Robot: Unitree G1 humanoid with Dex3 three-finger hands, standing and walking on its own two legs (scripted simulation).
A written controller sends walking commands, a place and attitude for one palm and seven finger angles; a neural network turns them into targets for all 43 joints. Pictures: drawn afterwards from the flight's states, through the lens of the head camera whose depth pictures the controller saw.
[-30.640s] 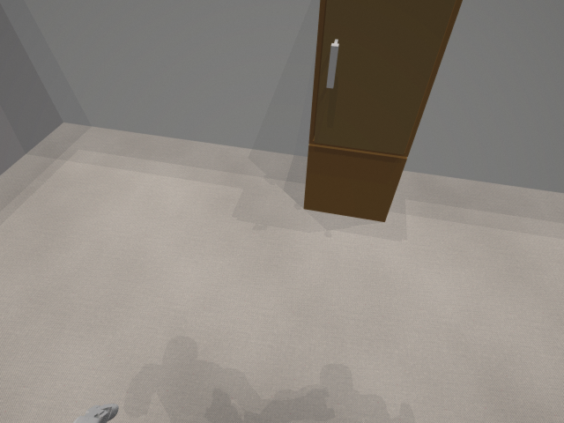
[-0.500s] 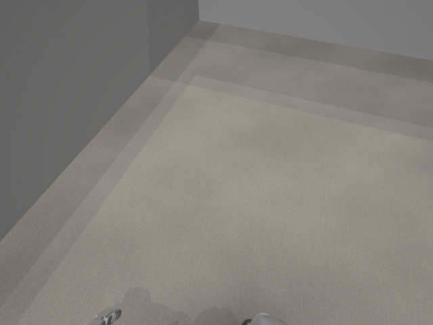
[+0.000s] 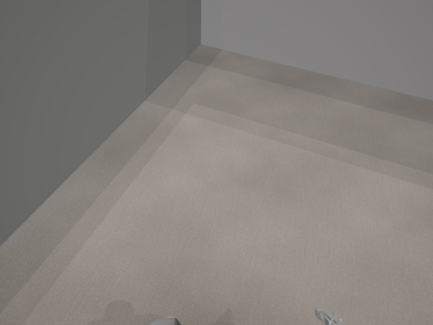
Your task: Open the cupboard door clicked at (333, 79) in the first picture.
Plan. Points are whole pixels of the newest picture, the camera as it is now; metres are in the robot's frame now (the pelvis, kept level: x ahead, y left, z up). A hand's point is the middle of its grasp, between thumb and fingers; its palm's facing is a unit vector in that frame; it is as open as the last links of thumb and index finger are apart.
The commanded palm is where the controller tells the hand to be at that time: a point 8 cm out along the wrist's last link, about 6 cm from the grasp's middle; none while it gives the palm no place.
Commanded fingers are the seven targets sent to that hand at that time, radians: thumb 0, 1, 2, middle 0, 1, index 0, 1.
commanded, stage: walk to a spot facing it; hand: left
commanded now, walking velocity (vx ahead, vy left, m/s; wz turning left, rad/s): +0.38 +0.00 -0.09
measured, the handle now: out of the picture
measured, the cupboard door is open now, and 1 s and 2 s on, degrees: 54 54 54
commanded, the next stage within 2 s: turn to face it in 0.28 s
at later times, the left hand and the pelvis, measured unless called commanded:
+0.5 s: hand (168, 274) +0.24 +0.13 -0.14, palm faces +0.06 -0.98 -0.21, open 7.2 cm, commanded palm none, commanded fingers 0.00 0.90 0.90 -0.20 -0.30 -0.20 -0.30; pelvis +0.21 -0.06 +0.02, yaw +2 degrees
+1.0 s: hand (163, 224) +0.36 +0.16 -0.14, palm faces +0.32 -0.91 -0.25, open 7.4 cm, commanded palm none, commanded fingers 0.00 0.90 0.90 -0.20 -0.30 -0.20 -0.30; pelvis +0.32 -0.07 +0.01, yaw +17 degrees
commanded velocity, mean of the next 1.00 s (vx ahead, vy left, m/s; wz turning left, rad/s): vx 0.10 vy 0.00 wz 0.36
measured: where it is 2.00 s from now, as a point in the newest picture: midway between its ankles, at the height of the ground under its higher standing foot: (248, 287)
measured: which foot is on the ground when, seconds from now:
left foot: down 0.00-0.30, up 0.32-0.66, down 0.68-1.00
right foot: up 0.00-0.28, down 0.30-0.68, up 0.70-1.00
